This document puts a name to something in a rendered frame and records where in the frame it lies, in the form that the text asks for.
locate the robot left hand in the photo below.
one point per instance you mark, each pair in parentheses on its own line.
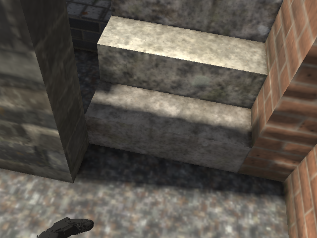
(67,227)

